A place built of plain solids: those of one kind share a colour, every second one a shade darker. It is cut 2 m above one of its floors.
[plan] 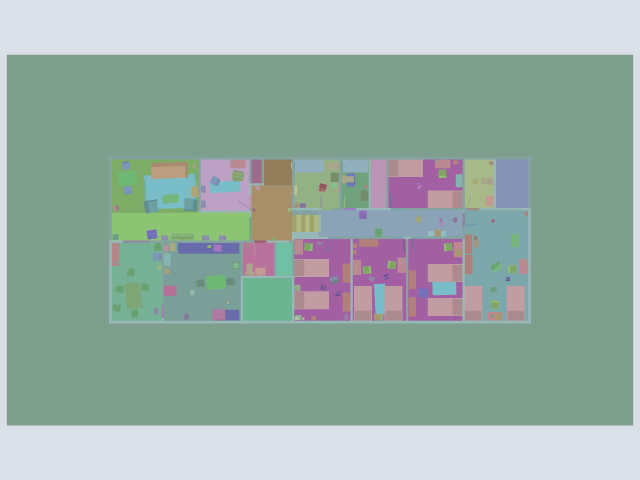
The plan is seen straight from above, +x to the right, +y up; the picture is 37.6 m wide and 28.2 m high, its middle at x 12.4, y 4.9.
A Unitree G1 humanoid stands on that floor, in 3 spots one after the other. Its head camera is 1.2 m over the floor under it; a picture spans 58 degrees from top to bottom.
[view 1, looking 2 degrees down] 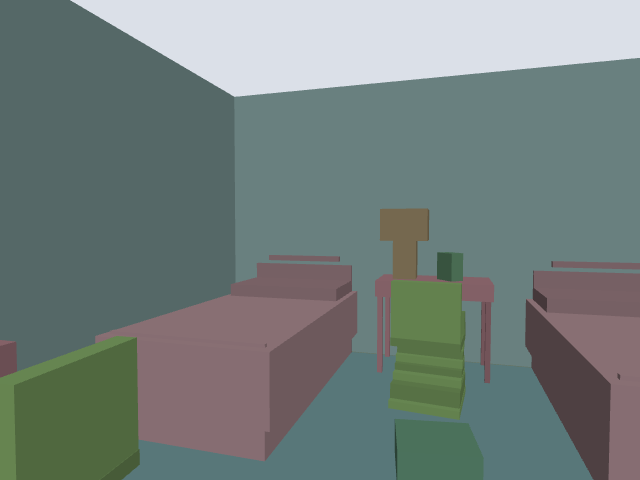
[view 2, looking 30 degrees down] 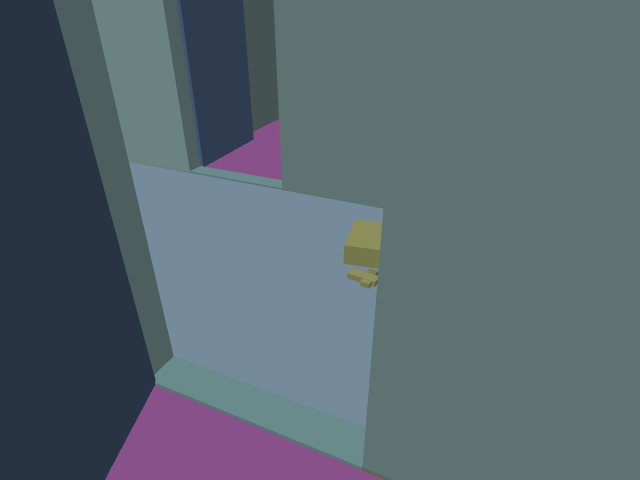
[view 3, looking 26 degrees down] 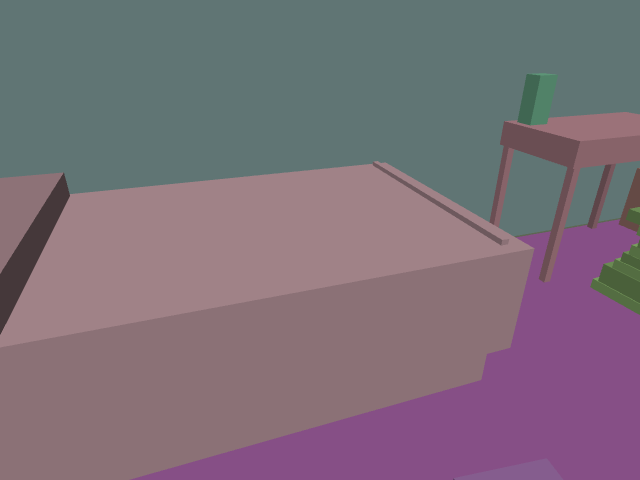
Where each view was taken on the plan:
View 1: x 22.52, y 4.12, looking -73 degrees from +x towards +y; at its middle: wall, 4.15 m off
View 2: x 18.73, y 4.22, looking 114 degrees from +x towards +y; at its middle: upper_floor_corridor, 2.40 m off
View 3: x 17.43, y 7.67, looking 71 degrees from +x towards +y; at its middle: child_bed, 1.42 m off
